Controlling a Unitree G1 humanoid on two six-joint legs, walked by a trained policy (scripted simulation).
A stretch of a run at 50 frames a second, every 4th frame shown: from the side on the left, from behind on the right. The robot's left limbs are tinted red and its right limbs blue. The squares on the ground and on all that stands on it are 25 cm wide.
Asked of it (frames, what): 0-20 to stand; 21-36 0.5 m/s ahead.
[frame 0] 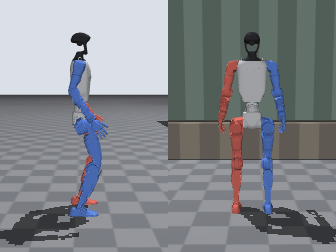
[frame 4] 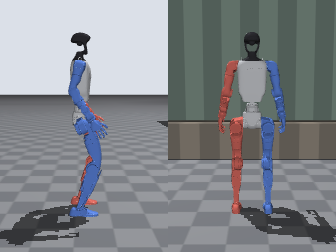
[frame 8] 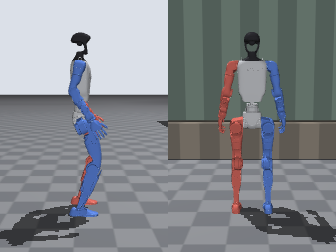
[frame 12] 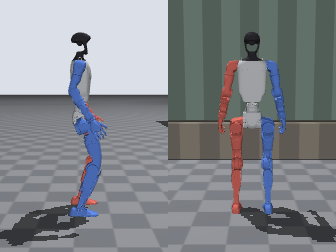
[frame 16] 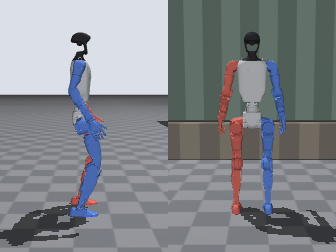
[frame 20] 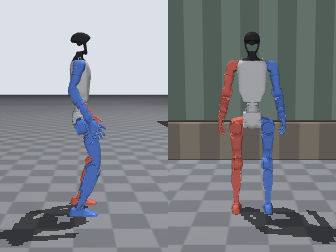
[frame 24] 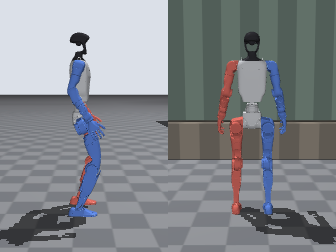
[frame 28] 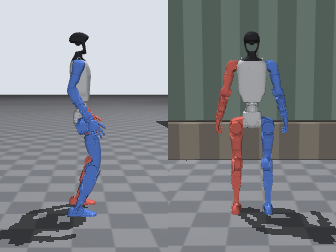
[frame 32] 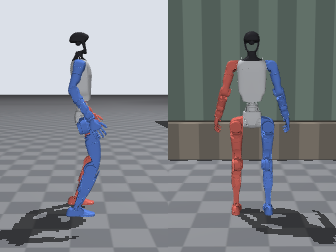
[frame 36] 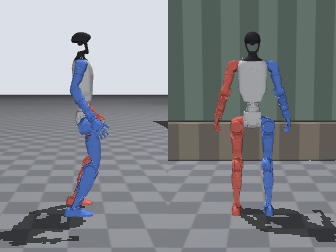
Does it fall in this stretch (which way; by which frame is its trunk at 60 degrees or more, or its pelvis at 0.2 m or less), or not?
no
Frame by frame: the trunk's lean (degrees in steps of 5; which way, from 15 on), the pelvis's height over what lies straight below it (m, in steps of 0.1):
0: 0, 0.8
4: 0, 0.8
8: 0, 0.8
12: 0, 0.8
16: 0, 0.8
20: 0, 0.8
24: 0, 0.8
28: 0, 0.8
32: 5, 0.8
36: 5, 0.8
